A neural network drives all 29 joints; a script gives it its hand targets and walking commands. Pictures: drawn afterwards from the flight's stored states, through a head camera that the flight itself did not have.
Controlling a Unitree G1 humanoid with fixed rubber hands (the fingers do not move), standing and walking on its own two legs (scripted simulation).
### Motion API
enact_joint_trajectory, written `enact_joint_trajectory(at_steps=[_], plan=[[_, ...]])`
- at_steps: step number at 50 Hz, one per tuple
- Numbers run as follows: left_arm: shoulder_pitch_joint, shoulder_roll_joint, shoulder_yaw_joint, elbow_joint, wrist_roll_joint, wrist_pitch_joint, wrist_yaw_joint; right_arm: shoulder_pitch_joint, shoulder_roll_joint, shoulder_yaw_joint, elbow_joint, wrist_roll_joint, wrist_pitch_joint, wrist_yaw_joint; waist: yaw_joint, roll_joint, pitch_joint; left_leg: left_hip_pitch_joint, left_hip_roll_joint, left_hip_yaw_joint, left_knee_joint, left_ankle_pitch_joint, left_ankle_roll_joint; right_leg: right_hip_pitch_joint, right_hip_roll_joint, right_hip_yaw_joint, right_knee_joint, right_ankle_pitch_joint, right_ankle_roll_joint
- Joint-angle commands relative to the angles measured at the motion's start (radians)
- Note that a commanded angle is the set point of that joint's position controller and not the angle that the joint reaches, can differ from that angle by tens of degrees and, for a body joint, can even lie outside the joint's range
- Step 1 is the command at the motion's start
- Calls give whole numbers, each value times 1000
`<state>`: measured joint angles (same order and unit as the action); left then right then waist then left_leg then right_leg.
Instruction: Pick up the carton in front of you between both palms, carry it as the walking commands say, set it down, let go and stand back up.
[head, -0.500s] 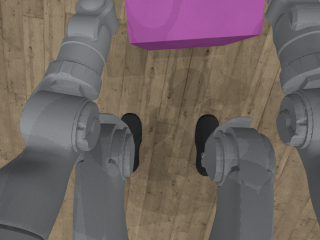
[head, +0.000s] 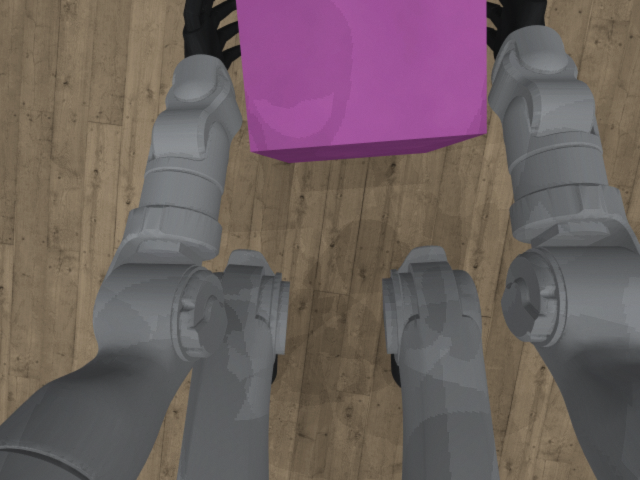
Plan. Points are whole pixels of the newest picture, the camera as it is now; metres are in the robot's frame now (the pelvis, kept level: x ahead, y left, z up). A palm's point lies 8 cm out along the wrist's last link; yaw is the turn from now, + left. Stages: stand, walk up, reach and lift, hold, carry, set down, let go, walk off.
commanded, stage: reach and lift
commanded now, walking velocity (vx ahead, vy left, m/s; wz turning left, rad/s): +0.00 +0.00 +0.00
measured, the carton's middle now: (355, 65) +0.54 -0.04 -0.18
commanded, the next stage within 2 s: none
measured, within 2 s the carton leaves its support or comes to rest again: neither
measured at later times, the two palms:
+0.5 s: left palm (107, 23) +0.49 +0.11 +0.06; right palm out of the picture +0.48 -0.19 +0.06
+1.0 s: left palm out of the picture +0.45 +0.12 +0.22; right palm out of the picture +0.43 -0.18 +0.22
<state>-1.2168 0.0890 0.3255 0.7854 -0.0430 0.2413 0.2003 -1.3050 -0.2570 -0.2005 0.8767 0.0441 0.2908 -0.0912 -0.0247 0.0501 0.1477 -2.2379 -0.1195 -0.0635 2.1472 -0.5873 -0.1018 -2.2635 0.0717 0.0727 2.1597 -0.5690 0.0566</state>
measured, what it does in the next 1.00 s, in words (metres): rises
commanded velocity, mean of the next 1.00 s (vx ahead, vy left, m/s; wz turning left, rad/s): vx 0.00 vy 0.00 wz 0.00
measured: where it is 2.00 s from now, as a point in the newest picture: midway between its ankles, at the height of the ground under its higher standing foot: (333, 351)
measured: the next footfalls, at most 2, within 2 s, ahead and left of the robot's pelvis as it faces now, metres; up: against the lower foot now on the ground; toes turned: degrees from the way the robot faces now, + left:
none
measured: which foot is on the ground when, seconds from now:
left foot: down 0.00-1.00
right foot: down 0.00-1.00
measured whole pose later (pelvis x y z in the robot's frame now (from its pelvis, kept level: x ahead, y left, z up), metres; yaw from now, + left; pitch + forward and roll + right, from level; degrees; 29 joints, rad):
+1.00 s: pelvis +0.04 +0.00 +0.25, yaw -3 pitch +30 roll +1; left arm -0.65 -0.11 0.42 0.63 0.19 0.31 0.08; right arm -0.69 0.05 -0.38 0.68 -0.20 0.33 -0.03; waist -0.01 0.02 -0.22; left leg -1.35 -0.11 -0.12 1.29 -0.47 -0.05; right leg -1.38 0.09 0.12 1.30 -0.45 0.04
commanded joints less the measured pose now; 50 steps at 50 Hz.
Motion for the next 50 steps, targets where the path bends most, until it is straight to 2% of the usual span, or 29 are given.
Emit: enact_joint_trajectory(at_steps=[1,5,6,8,11,12,15,24,25,26,27,32,40,46,47,49,50], plan=[[-769,-1057,-473,-215,-44,18,-273,-583,1166,368,-185,71,6,291,-29,-94,-1492,634,-69,175,-220,355,64,822,66,-155,-250,444,-26],[-666,-1062,-330,-59,84,54,-295,-476,1189,220,23,-49,38,310,3,-68,-1138,510,-59,169,-325,133,73,601,77,-149,-368,153,-34],[-645,-1058,-288,-25,118,60,-302,-459,1191,181,58,-77,41,315,22,-54,-1086,502,-59,169,-355,114,76,578,78,-146,-390,129,-36],[-639,-1049,-233,-1,154,63,-314,-447,1187,117,91,-126,43,321,16,-64,-1063,495,-60,166,-394,87,80,582,81,-148,-428,94,-41],[-631,-1064,-207,11,171,65,-330,-462,1184,81,76,-162,41,320,1,-72,-1113,516,-63,162,-439,96,79,650,80,-146,-475,109,-43],[-626,-1063,-199,10,173,66,-337,-470,1189,84,57,-168,41,319,3,-89,-1132,529,-65,160,-452,108,81,673,79,-146,-494,118,-40],[-621,-1100,-248,-19,149,72,-350,-479,1208,126,-11,-157,40,312,-14,-85,-1241,579,-65,159,-481,143,74,776,80,-139,-532,157,-38],[-521,-1190,-430,-144,62,104,-365,-376,1318,307,-152,-73,73,314,-12,-80,-1433,806,-68,146,-594,252,64,1009,85,-140,-617,302,-23],[-505,-1194,-447,-158,56,104,-366,-353,1330,319,-158,-64,76,315,-3,-75,-1429,831,-69,148,-609,268,63,1024,86,-136,-632,315,-23],[-484,-1207,-460,-159,49,106,-366,-341,1333,333,-165,-60,77,316,-10,-78,-1418,849,-68,143,-623,271,64,1036,86,-138,-644,318,-22],[-463,-1210,-469,-166,49,106,-367,-323,1343,345,-176,-53,77,316,6,-75,-1411,862,-68,142,-637,277,64,1051,86,-132,-654,322,-21],[-366,-1236,-500,-151,42,100,-371,-239,1365,366,-189,-53,69,309,-5,-73,-1319,922,-68,123,-713,270,65,1106,88,-119,-732,314,-21],[-202,-1249,-453,-79,91,82,-371,-79,1394,316,-114,-102,53,301,0,-72,-1113,1039,-66,88,-879,213,77,1185,89,-96,-889,246,-24],[-118,-1280,-479,-101,102,58,-372,-8,1419,342,-141,-105,24,298,9,-63,-1077,1178,-59,60,-985,258,81,1304,82,-73,-991,286,-28],[-100,-1288,-488,-106,103,58,-372,16,1422,346,-147,-108,22,297,1,-64,-1076,1205,-57,53,-1005,266,81,1334,82,-72,-1008,297,-29],[-60,-1291,-499,-109,103,58,-374,36,1430,366,-170,-99,18,296,13,-62,-1061,1253,-53,45,-1042,277,83,1382,79,-62,-1044,305,-31],[-47,-1297,-516,-123,100,58,-375,68,1437,377,-172,-99,18,295,6,-58,-1055,1283,-51,42,-1063,285,82,1407,78,-58,-1064,316,-33]])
